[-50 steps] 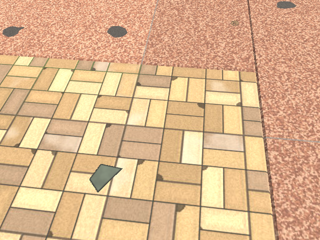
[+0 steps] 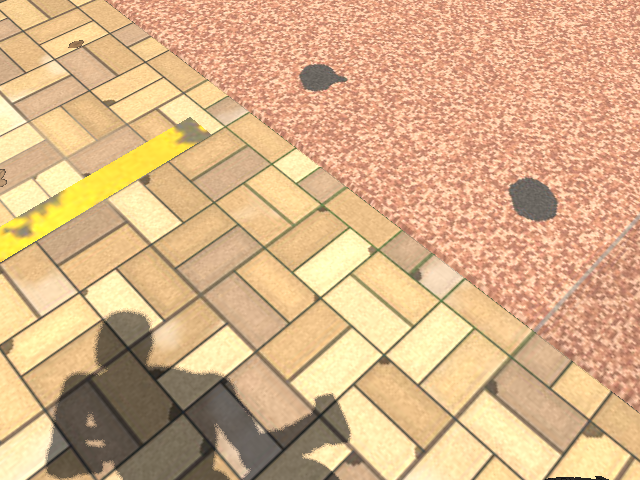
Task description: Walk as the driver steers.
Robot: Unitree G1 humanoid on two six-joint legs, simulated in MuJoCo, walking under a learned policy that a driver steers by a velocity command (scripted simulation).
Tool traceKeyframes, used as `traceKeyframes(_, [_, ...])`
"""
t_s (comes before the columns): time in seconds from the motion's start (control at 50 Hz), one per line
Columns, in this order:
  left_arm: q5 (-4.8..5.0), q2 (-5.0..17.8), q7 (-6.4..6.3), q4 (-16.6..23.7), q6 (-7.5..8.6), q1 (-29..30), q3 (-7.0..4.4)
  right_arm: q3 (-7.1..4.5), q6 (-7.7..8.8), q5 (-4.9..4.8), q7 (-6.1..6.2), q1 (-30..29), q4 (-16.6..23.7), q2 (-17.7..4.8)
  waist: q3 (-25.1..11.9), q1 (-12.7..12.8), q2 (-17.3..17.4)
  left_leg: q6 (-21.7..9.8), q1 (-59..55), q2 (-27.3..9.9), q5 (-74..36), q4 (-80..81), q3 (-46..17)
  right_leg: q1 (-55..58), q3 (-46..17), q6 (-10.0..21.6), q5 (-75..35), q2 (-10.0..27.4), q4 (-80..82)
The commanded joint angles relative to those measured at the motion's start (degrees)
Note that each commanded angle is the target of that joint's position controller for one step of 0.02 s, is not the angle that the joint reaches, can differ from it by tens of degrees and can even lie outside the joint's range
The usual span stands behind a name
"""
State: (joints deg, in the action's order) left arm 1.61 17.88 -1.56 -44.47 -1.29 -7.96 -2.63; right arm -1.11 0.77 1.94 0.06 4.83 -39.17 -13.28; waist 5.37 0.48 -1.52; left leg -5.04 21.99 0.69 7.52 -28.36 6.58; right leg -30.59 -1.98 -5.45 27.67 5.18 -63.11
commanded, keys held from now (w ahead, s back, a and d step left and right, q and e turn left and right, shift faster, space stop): e+shift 0.58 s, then shift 0.02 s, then q+shift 0.40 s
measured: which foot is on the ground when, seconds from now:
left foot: down 0.00-0.22, up 0.24-0.68, down 0.70-1.00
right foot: up 0.00-0.20, down 0.22-1.00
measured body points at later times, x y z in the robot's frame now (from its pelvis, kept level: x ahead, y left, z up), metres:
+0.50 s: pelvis +0.04 -0.08 +0.01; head +0.08 -0.13 +0.46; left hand +0.29 +0.15 -0.06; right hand +0.12 -0.41 -0.09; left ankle +0.16 +0.07 -0.67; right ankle +0.02 -0.15 -0.73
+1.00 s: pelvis +0.10 -0.07 +0.00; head +0.13 -0.08 +0.45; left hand +0.36 +0.11 -0.09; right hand +0.12 -0.39 -0.09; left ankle +0.18 +0.02 -0.73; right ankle +0.00 -0.14 -0.73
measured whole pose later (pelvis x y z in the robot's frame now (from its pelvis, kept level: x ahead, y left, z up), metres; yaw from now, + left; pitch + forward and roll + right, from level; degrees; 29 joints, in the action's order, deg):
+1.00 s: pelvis +0.10 -0.07 +0.00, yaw -25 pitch +2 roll -1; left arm -0.1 15.7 -1.3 -37.2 0.2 -8.5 -4.7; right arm -4.7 -1.5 -2.1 0.6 7.8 -39.2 -17.0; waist 2.5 0.0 0.9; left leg -0.4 20.8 6.8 12.8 -32.4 -14.3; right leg -11.2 -5.1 0.3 19.6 -4.8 -29.1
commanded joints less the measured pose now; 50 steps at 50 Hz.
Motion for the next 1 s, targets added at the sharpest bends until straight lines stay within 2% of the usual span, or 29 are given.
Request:
traceKeyframes(0.02, [-0.19, 3.91, -0.32, 2.13, -0.89, -5.32, -1.54, -3.83, 0.4, -0.17, 2.29, -2.55, 3.43, -10.03, -13.14, 0.66, 6.14, -10.78, -6.67, -17.21, -13.2, 11.63, -8.1, 4.81, 1.56, -0.5, -6.27, 1.99, 3.04])
traceKeyframes(0.06, [-0.27, 3.57, 0.18, 3.44, -1.33, -3.21, -1.56, -4.06, -0.28, -0.19, 3.0, -2.83, 2.97, -9.78, -12.45, 0.11, 7.5, -10.06, -6.93, -17.8, -7.41, 12.41, -6.13, 5.45, 2.81, 0.12, -8.48, 2.15, 6.89])
traceKeyframes(0.12, [-0.52, 4.29, 1.25, 4.85, -1.67, -1.96, -2.1, -4.67, -0.97, -0.73, 3.09, -2.18, 1.95, -10.14, -11.85, -0.23, 8.39, -8.56, -9.27, -19.71, -5.99, 11.05, -4.04, 6.89, 4.92, 1.8, -8.33, 1.64, 12.5])
traceKeyframes(0.16, [-0.63, 4.46, 2.1, 5.26, -1.82, -2.84, -2.53, -5.17, -1.23, -1.79, 2.93, -2.46, 1.31, -10.65, -11.73, 0.7, 8.87, -6.42, -11.05, -20.59, -6.36, 8.36, -2.83, 9.3, 6.42, 3.75, -8.25, 0.95, 18.45])
traceKeyframes(0.18, [-0.73, 4.3, 2.45, 4.73, -1.89, -4.8, -2.83, -5.32, -1.4, -2.61, 2.87, -3.38, 1.09, -10.59, -11.82, 2.15, 8.4, -4.52, -10.95, -20.09, -5.72, 5.54, -1.33, 12.32, 7.85, 5.12, -11.09, -0.21, 23.99])
traceKeyframes(0.2, [-1.09, 5.06, 2.4, 3.78, -1.94, -7.29, -3.49, -5.24, -1.55, -3.44, 2.72, -2.84, 0.43, -9.32, -11.17, 2.97, 6.2, -1.58, -9.52, -17.92, -1.74, 0.34, 0.76, 15.59, 7.83, 7.19, -14.29, -2.13, 29.77])
traceKeyframes(0.22, [-1.59, 8.21, 1.86, 3.46, -1.7, -9.47, -4.65, -5.16, -1.9, -3.29, 2.41, 0.51, -0.99, -7.59, -8.04, 2.75, -2.27, 2.97, -3.31, -13.16, 7.14, -10.36, 4.51, 19.13, 0.28, 10.41, -26.66, -0.03, 37.65])
traceKeyframes(0.24, [-1.91, 16.38, 0.91, 5.13, -1.11, -10.14, -6.4, -4.8, -2.11, -0.78, 2.27, 0.18, 1.49, -5.8, -4.62, 0.15, -20.5, 9.32, 16.08, -3.8, 29.86, -29.65, 6.05, 25.46, -23.58, 18.84, -47.61, 13.61, 40.33])
traceKeyframes(0.26, [-3.92, 16.82, 1.65, 6.46, 0.55, -10.92, -6.19, -4.77, -1.65, -0.13, 2.49, -7.71, 4.35, -6.82, -9.75, 4.15, -15.37, 9.29, 21.56, 1.11, 32.54, -39.59, -6.6, 24.84, -31.64, 26.07, -44.95, 16.31, 43.99])
traceKeyframes(0.28, [-4.04, 15.82, 2.13, 6.59, 1.96, -9.28, -6.21, -5.14, -1.46, -1.46, 2.66, -9.05, 4.53, -7.85, -9.73, 3.19, -9.57, 7.78, 23.4, 0.36, 27.58, -41.59, -10.12, 25.69, -28.12, 24.11, -37.46, 14.01, 45.05])
traceKeyframes(0.3, [-2.4, 14.41, 1.72, 7.14, 2.51, -5.99, -6.1, -5.45, -1.21, -1.86, 3.03, -7.99, 3.66, -8.36, -8.7, 1.05, -6.55, 6.82, 24.02, -0.56, 21.64, -40.05, -11.58, 25.64, -24.47, 20.76, -34.17, 10.97, 44.55])
traceKeyframes(0.32, [-0.83, 11.67, 1.09, 7.92, 2.21, -3.1, -5.39, -5.82, -1.16, -1.35, 3.52, -6.69, 2.48, -9.3, -8.91, -0.26, -4.69, 6.88, 23.47, -1.45, 17.83, -38.64, -12.19, 25.23, -21.79, 18.41, -33.93, 9.58, 43.4])
traceKeyframes(0.34, [-0.17, 10.08, 0.36, 8.73, 1.72, -1.33, -4.89, -6.03, -1.05, -1.03, 3.67, -5.97, 2.2, -9.61, -9.77, -1.18, -5.26, 7.16, 21.0, -1.29, 15.2, -37.56, -12.52, 23.67, -19.94, 17.31, -35.27, 8.21, 42.68])
traceKeyframes(0.38, [-0.43, 8.88, -0.67, 9.69, 0.98, -2.27, -4.62, -5.78, -0.52, -1.33, 3.17, -5.28, 1.95, -8.13, -12.72, -1.2, -4.82, 7.84, 18.37, 0.61, 11.47, -36.06, -12.65, 24.77, -18.61, 16.65, -38.81, 6.06, 41.42])
traceKeyframes(0.44, [-0.21, 9.83, -1.55, 10.42, 0.38, -4.35, -5.22, -4.93, 0.08, -1.84, 2.71, -6.67, 2.21, -6.25, -13.39, -0.18, -4.42, 9.0, 18.27, 2.44, 9.58, -26.8, -13.77, 27.63, -20.3, 16.37, -38.91, 4.56, 40.16])
traceKeyframes(0.52, [-0.24, 10.8, -1.74, 12.5, -0.6, -3.07, -5.87, -4.84, 0.53, -2.19, 1.88, -7.4, 2.0, -6.76, -12.37, 0.36, -6.94, 9.84, 13.72, 4.02, 8.68, -17.28, -14.82, 24.86, -24.46, 15.97, -32.86, 2.9, 39.55])
traceKeyframes(0.58, [-0.28, 10.96, -1.4, 13.82, -1.15, -2.26, -6.05, -5.05, 1.19, -2.36, 1.22, -7.08, 1.9, -7.71, -12.17, 0.85, -8.35, 9.56, 10.0, 4.7, 9.17, -12.5, -15.52, 23.6, -28.17, 15.92, -34.01, 2.07, 38.33])
traceKeyframes(0.64, [-0.7, 9.24, -1.02, 14.73, -1.3, -0.3, -5.04, -5.09, 1.72, -2.11, 0.31, -3.07, 0.51, -9.19, -15.04, 1.11, -9.6, 8.26, 4.31, 2.26, 8.67, -8.12, -13.75, 25.23, -26.68, 15.4, -41.08, 2.67, 34.42])
traceKeyframes(0.68, [-0.82, 6.63, -0.78, 14.49, -1.3, 0.48, -3.47, -4.6, 2.17, -1.81, -0.57, -0.93, -0.02, -8.09, -14.86, -0.07, -8.25, 6.2, -5.49, 0.85, -0.96, 1.52, -11.68, 21.39, -24.82, 14.03, -38.3, 1.09, 32.81])
traceKeyframes(0.7, [-1.64, 3.82, -0.58, 13.51, -1.01, -1.66, -2.33, -4.02, 2.27, -1.1, -0.92, -1.66, 0.33, -7.2, -14.4, 0.41, -5.5, 4.61, -10.93, -1.57, -9.19, 6.64, -14.65, 19.22, -23.13, 11.99, -30.63, -1.27, 32.74])
traceKeyframes(0.72, [-3.57, 0.21, -0.36, 12.3, -0.59, -6.14, -1.08, -3.51, 2.22, 0.15, -0.97, -3.2, 1.23, -8.26, -14.86, 3.57, 4.56, 1.71, -14.32, -9.37, -20.01, 8.83, -24.57, 17.77, -17.13, 8.76, -14.23, -6.79, 27.08])
traceKeyframes(0.74, [-3.99, 1.51, -0.02, 12.07, -0.25, -9.73, -1.49, -2.49, 1.98, 1.07, -0.91, -6.95, 1.11, -7.25, -11.1, 8.53, 12.68, -6.3, -8.84, -14.1, -21.7, 8.5, -30.93, 17.44, -12.4, 5.22, -0.2, -9.18, 27.96])
traceKeyframes(0.76, [-4.42, 4.24, -0.09, 11.54, 0.23, -7.06, -1.98, -2.17, 1.83, -0.06, -1.09, -8.24, 1.7, -5.56, -8.71, 6.69, 12.03, -7.46, -5.3, -12.41, -13.25, 9.44, -32.24, 19.14, -9.98, 3.43, -4.81, -7.22, 31.04])
traceKeyframes(0.78, [-4.02, 5.62, -0.06, 11.62, 0.57, -3.29, -2.48, -2.63, 1.54, -1.04, -1.19, -6.78, 1.69, -7.05, -8.17, 4.31, 10.3, -5.13, -5.08, -8.99, -8.21, 9.03, -29.96, 20.35, -8.98, 3.55, -8.46, -7.61, 33.36])
traceKeyframes(0.82, [-3.39, 6.46, -0.34, 12.75, 0.46, 0.66, -3.2, -4.67, 1.05, -2.91, -0.98, -3.49, 1.94, -14.07, -7.15, 2.03, 9.71, -3.47, -5.36, -7.18, -3.43, 8.47, -31.85, 19.15, -6.08, 4.21, -9.93, -8.87, 31.83])
traceKeyframes(0.84, [-2.89, 5.7, -0.33, 12.83, 0.55, 0.29, -3.18, -5.26, 0.78, -3.2, -0.6, -2.68, 2.16, -15.54, -6.95, 2.15, 10.3, -3.93, -6.33, -7.53, -3.04, 8.01, -33.61, 17.51, -4.67, 4.33, -8.72, -9.21, 31.08])
traceKeyframes(0.94, [-1.72, 2.54, -0.15, 11.49, 2.17, -1.93, -3.45, -6.09, -0.8, -3.88, 0.66, 0.31, 4.16, -13.49, -12.37, 1.09, 12.01, -6.79, -14.76, -8.44, -19.54, 2.98, -39.52, 13.77, -3.75, 4.04, -4.78, -10.39, 30.44])
traceKeyframes(0.98, [-1.3, 2.29, 0.31, 10.15, 2.63, -4.54, -3.81, -6.33, -1.96, -4.42, 1.06, -1.59, 5.59, -12.96, -14.26, 2.39, 10.05, -4.72, -11.73, -6.29, -19.96, -0.07, -37.71, 19.93, -3.81, 4.48, -11.75, -8.81, 36.95])
traceKeyframes(1.0, [-1.55, 4.13, 0.36, 9.76, 2.52, -5.28, -4.44, -6.03, -2.41, -4.81, 1.2, -2.57, 6.73, -11.55, -13.98, 2.27, 6.23, -2.03, -5.11, -2.96, -12.98, -4.1, -33.83, 25.79, -6.49, 6.1, -21.69, -4.25, 39.7])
